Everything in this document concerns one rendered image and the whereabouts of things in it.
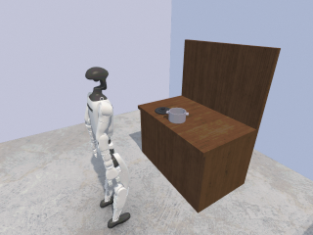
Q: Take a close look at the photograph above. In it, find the robot left upper arm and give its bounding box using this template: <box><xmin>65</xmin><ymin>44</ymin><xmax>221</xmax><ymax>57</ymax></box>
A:
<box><xmin>84</xmin><ymin>92</ymin><xmax>92</xmax><ymax>124</ymax></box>

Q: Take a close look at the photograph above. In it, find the table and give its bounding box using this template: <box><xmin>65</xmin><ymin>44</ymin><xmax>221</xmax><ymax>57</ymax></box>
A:
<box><xmin>138</xmin><ymin>39</ymin><xmax>281</xmax><ymax>213</ymax></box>

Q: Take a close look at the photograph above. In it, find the robot right forearm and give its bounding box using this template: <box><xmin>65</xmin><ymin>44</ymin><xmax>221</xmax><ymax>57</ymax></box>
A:
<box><xmin>98</xmin><ymin>135</ymin><xmax>114</xmax><ymax>169</ymax></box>

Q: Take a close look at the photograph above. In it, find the lid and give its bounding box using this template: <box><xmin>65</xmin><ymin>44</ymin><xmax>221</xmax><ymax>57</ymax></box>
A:
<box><xmin>155</xmin><ymin>107</ymin><xmax>170</xmax><ymax>115</ymax></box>

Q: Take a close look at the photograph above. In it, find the robot left forearm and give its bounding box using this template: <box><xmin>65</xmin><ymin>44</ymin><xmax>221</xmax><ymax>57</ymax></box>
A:
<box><xmin>85</xmin><ymin>121</ymin><xmax>97</xmax><ymax>143</ymax></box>

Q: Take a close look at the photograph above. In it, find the right robot hand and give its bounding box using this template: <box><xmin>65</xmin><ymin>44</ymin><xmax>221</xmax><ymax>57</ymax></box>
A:
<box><xmin>106</xmin><ymin>167</ymin><xmax>120</xmax><ymax>187</ymax></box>

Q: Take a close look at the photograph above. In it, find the robot left shin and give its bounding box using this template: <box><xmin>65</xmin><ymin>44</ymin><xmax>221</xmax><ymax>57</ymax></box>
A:
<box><xmin>104</xmin><ymin>177</ymin><xmax>116</xmax><ymax>202</ymax></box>

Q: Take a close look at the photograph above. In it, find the right robot thigh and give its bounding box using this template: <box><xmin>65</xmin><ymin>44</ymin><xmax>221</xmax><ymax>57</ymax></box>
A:
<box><xmin>110</xmin><ymin>150</ymin><xmax>130</xmax><ymax>195</ymax></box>

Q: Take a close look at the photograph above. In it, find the robot right upper arm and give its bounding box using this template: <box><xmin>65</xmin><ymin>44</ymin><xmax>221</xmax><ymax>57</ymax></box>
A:
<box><xmin>95</xmin><ymin>101</ymin><xmax>113</xmax><ymax>143</ymax></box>

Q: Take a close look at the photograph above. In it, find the left robot hand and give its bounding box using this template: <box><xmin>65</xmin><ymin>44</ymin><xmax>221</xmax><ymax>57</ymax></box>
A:
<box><xmin>91</xmin><ymin>142</ymin><xmax>98</xmax><ymax>158</ymax></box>

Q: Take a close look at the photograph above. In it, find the pot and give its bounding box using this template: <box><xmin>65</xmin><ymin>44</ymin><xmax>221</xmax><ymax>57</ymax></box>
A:
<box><xmin>166</xmin><ymin>108</ymin><xmax>189</xmax><ymax>124</ymax></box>

